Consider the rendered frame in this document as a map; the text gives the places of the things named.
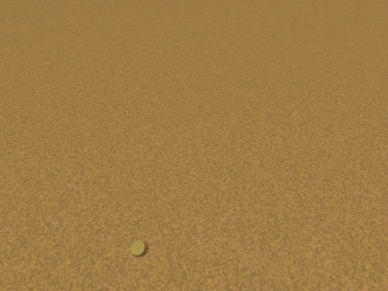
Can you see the tin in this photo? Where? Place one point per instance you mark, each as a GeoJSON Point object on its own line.
{"type": "Point", "coordinates": [138, 249]}

